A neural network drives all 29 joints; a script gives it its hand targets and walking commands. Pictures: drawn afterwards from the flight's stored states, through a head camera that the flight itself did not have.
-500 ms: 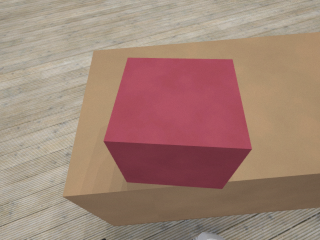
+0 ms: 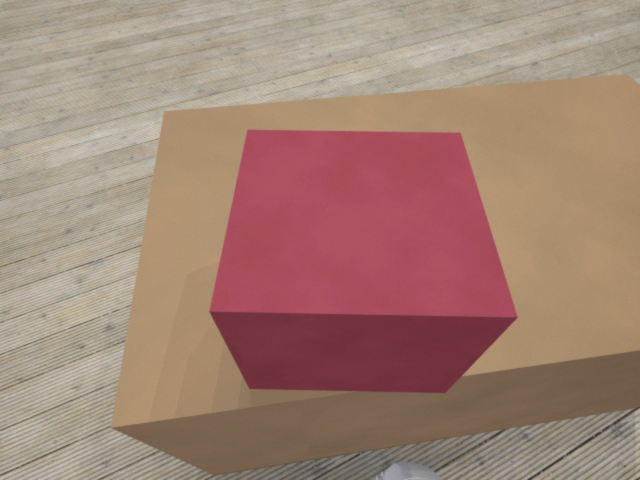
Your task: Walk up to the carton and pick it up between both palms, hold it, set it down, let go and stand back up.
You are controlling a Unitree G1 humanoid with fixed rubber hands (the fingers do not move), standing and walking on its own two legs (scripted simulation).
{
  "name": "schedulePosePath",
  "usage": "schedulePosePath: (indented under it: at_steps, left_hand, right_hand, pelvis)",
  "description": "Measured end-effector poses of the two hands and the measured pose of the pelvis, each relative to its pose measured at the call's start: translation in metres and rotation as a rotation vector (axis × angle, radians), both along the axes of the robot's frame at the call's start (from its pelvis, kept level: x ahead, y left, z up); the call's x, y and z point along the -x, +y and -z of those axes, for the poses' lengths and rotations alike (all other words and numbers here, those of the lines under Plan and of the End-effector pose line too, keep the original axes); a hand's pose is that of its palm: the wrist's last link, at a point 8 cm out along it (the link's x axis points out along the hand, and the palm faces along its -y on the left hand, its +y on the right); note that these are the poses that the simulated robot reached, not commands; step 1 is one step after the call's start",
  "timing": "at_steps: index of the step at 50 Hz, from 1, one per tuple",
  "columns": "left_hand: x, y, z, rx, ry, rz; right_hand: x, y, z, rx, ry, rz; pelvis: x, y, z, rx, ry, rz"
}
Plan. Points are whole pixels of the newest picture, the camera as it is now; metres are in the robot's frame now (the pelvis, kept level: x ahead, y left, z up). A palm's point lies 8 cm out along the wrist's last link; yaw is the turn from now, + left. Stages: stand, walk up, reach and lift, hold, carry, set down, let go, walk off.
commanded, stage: walk up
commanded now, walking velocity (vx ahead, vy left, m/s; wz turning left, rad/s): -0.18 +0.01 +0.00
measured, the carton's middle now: (350, 266) +0.38 -0.01 +0.02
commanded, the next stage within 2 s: none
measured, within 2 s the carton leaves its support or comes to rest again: neither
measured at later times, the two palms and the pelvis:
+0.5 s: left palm out of the picture +0.03 +0.18 -0.12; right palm out of the picture +0.11 -0.27 -0.14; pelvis +0.01 -0.04 +0.01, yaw +5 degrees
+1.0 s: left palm out of the picture +0.05 +0.18 -0.12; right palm out of the picture +0.00 -0.30 -0.15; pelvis -0.02 -0.07 +0.00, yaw +1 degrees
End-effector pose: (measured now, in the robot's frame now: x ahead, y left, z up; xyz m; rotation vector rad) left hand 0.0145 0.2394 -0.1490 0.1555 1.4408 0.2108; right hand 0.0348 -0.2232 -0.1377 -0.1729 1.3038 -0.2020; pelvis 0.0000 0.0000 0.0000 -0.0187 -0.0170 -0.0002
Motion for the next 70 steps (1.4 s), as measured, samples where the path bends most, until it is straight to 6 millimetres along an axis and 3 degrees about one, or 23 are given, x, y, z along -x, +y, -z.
schedulePosePath:
  at_steps: [6, 10, 13, 21, 24, 28, 31, 35, 41, 46, 50, 54, 59, 63, 70]
  left_hand:
    - [-0.052, -0.011, -0.01, -0.08, -0.109, 0.06]
    - [-0.067, -0.027, -0.029, -0.101, -0.199, 0.056]
    - [-0.061, -0.033, -0.04, -0.116, -0.206, 0.033]
    - [-0.032, -0.054, -0.038, -0.053, -0.163, 0.007]
    - [-0.02, -0.056, -0.031, -0.029, -0.141, -0.009]
    - [-0.005, -0.049, -0.015, 0.018, -0.119, -0.028]
    - [0.007, -0.039, -0.008, 0.037, -0.096, -0.057]
    - [0.014, -0.03, -0.007, 0.039, -0.054, -0.065]
    - [-0.006, -0.019, -0.011, 0.004, -0.076, -0.021]
    - [-0.03, -0.032, -0.016, -0.033, -0.135, 0.027]
    - [-0.038, -0.059, -0.024, -0.052, -0.175, 0.047]
    - [-0.023, -0.086, -0.044, -0.054, -0.195, 0.055]
    - [0.006, -0.1, -0.056, -0.075, -0.167, 0.023]
    - [0.027, -0.113, -0.048, -0.051, -0.139, -0.008]
    - [0.062, -0.129, -0.018, 0.038, -0.08, -0.043]
  right_hand:
    - [0.054, -0.024, 0.03, -0.046, 0.176, 0.052]
    - [0.063, -0.037, 0.035, -0.075, 0.254, 0.033]
    - [0.042, -0.047, 0.028, -0.087, 0.237, 0.015]
    - [-0.049, -0.057, 0.008, -0.06, 0.005, -0.067]
    - [-0.067, -0.048, 0.003, -0.051, -0.033, -0.081]
    - [-0.076, -0.032, -0.001, -0.026, -0.042, -0.111]
    - [-0.071, -0.021, -0.012, -0.013, -0.041, -0.117]
    - [-0.055, -0.024, -0.019, 0.019, -0.036, -0.095]
    - [-0.021, -0.037, -0.019, 0.032, 0.003, -0.049]
    - [0.01, -0.056, -0.007, 0.006, 0.042, -0.024]
    - [0.031, -0.072, 0.013, -0.045, 0.078, -0.009]
    - [0.043, -0.082, 0.017, -0.092, 0.124, 0.004]
    - [0.03, -0.096, 0.012, -0.115, 0.098, -0.02]
    - [0.023, -0.1, 0.012, -0.113, 0.087, -0.043]
    - [0.018, -0.095, 0.006, -0.053, 0.091, -0.084]
  pelvis:
    - [-0.001, -0.019, 0.011, -0.038, 0.009, 0.018]
    - [-0.004, -0.029, 0.006, -0.042, 0.003, -0.058]
    - [-0.007, -0.036, -0.002, -0.089, 0.007, -0.051]
    - [-0.007, -0.042, -0.013, -0.062, 0.022, -0.075]
    - [-0.008, -0.038, -0.012, -0.032, 0.026, -0.082]
    - [-0.008, -0.03, -0.007, 0.003, 0.018, -0.094]
    - [-0.006, -0.027, -0.01, -0.034, 0.007, -0.065]
    - [-0.002, -0.022, -0.012, 0.005, 0.002, -0.058]
    - [0.009, -0.03, -0.013, 0.007, 0.014, -0.032]
    - [0.021, -0.048, -0.008, -0.031, 0.021, -0.007]
    - [0.024, -0.066, -0.003, -0.038, 0.002, -0.021]
    - [0.018, -0.077, -0.012, -0.051, -0.007, -0.05]
    - [0.022, -0.088, -0.022, -0.094, -0.022, -0.054]
    - [0.026, -0.094, -0.02, -0.059, -0.026, -0.071]
    - [0.031, -0.096, -0.01, 0.006, -0.023, -0.109]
